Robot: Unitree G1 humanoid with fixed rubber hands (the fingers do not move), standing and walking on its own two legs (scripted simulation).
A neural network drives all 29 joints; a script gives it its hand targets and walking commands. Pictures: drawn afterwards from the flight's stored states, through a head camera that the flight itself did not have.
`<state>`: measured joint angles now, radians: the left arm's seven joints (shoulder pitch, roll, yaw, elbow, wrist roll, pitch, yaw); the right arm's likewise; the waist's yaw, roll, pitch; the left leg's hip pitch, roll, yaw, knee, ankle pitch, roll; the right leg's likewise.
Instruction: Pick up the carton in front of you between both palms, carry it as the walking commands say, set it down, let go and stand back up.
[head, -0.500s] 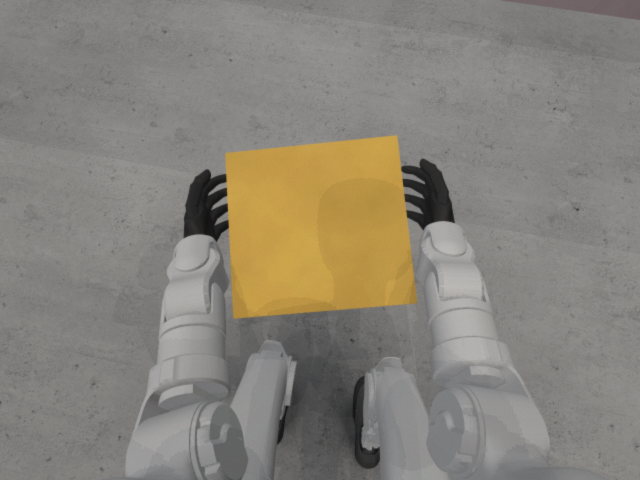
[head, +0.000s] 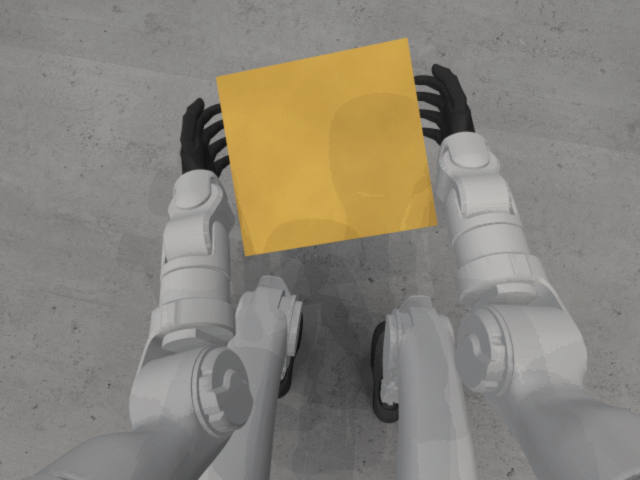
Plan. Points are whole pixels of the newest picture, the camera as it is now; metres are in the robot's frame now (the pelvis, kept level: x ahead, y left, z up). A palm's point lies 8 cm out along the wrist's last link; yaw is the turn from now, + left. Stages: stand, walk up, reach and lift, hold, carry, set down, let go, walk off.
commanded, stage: set down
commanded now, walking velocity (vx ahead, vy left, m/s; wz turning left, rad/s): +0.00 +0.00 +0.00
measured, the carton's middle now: (331, 169) +0.47 +0.04 -0.18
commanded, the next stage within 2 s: none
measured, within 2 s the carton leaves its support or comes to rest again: rests again in 1.20 s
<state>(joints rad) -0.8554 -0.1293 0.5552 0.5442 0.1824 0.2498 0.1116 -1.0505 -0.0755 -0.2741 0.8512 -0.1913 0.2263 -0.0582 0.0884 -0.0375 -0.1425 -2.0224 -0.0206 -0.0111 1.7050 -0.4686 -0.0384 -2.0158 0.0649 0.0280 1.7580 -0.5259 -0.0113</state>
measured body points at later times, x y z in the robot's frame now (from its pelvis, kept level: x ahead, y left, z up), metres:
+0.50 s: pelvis -0.01 -0.01 -0.10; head +0.33 -0.02 +0.19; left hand +0.47 +0.20 -0.23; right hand +0.55 -0.09 -0.26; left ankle +0.11 +0.13 -0.46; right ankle +0.09 -0.11 -0.46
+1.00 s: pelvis -0.01 -0.01 -0.12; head +0.33 -0.03 +0.16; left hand +0.48 +0.21 -0.27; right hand +0.55 -0.08 -0.30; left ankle +0.11 +0.13 -0.46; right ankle +0.09 -0.11 -0.46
